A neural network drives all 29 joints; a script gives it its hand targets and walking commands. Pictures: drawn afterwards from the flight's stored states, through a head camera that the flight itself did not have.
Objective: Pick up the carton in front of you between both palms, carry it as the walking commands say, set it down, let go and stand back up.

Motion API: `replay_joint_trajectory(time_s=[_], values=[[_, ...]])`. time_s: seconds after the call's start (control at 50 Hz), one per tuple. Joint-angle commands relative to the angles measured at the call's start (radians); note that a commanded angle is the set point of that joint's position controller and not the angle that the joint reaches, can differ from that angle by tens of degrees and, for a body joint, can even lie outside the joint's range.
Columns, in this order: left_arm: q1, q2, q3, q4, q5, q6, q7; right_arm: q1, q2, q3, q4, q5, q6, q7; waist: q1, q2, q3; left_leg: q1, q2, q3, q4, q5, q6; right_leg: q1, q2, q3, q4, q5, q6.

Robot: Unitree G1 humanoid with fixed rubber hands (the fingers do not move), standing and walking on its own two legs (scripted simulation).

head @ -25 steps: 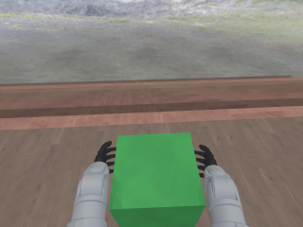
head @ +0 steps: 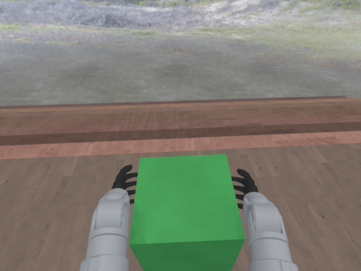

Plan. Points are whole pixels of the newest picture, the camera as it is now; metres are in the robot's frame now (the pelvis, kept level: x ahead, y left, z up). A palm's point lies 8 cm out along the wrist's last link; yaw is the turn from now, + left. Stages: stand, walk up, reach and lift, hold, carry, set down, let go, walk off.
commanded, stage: hold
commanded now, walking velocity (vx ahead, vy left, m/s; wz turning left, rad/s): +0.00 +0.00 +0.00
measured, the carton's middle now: (185, 218) +0.29 +0.00 -0.03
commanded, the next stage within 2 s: carry in 0.82 s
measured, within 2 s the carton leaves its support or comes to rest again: neither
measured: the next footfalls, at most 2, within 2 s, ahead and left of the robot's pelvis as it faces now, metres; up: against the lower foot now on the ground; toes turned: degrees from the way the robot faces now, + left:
right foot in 1.30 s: +0.23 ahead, -0.09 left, +0.00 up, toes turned -9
left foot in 1.70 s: +0.54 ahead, +0.15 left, +0.00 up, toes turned +15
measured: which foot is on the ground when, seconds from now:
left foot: down 0.00-1.00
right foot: down 0.00-1.00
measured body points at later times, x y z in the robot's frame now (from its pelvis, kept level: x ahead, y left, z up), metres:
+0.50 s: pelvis +0.01 +0.00 +0.00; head -0.04 +0.00 +0.45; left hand +0.31 +0.15 +0.05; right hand +0.31 -0.15 +0.04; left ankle +0.02 +0.13 -0.74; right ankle +0.03 -0.13 -0.74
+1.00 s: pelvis +0.02 +0.01 -0.01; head -0.01 +0.02 +0.44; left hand +0.32 +0.17 +0.06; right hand +0.33 -0.13 +0.05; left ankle +0.02 +0.12 -0.74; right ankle +0.03 -0.13 -0.74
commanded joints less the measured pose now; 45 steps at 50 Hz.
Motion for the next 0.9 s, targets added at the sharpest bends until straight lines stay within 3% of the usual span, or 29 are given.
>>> replay_joint_trajectory(time_s=[0.0,0.42,0.78,0.8,0.84,0.86,0.88], values=[[-0.486,-0.942,-0.517,0.033,-0.265,-0.025,-0.266,-0.566,0.938,0.521,-0.026,0.283,-0.046,0.262,0.001,-0.009,-0.196,-0.046,-0.058,0.017,-0.086,0.02,0.009,0.074,0.06,-0.01,-0.064,0.0,-0.002],[-0.39,-0.926,-0.543,-0.037,-0.278,-0.013,-0.255,-0.466,0.927,0.545,-0.095,0.298,-0.035,0.247,0.0,-0.006,-0.226,0.009,-0.066,0.01,-0.087,0.188,0.0,0.116,0.066,-0.004,-0.068,0.164,0.003],[-0.391,-0.932,-0.548,-0.042,-0.283,-0.011,-0.249,-0.475,0.912,0.549,-0.107,0.298,-0.036,0.25,0.0,-0.001,-0.21,0.001,-0.063,0.009,-0.088,0.147,0.0,0.093,0.07,-0.008,-0.067,0.109,-0.002],[-0.422,-0.939,-0.571,-0.039,-0.295,-0.009,-0.249,-0.5,0.919,0.566,-0.092,0.31,-0.034,0.249,-0.002,-0.037,-0.182,-0.156,0.102,0.014,-0.026,-0.056,0.011,-0.027,-0.111,-0.015,-0.022,-0.09,-0.009],[-0.411,-0.935,-0.596,-0.063,-0.312,-0.008,-0.242,-0.517,0.921,0.6,-0.137,0.337,-0.036,0.246,0.0,-0.064,-0.173,-0.238,0.064,-0.003,-0.022,-0.424,0.005,-0.13,-0.129,0.068,-0.106,-0.53,-0.023],[-0.425,-0.944,-0.618,-0.101,-0.325,-0.004,-0.236,-0.536,0.929,0.628,-0.168,0.355,-0.032,0.244,0.002,-0.088,-0.165,-0.29,0.046,0.022,0.028,-0.459,-0.001,-0.136,-0.145,0.094,-0.122,-0.609,-0.037],[-0.424,-0.947,-0.638,-0.131,-0.337,0.004,-0.228,-0.547,0.928,0.653,-0.195,0.374,-0.024,0.241,0.006,-0.121,-0.186,-0.302,0.03,0.067,0.113,-0.346,-0.009,-0.122,-0.184,0.134,-0.136,-0.573,-0.058]])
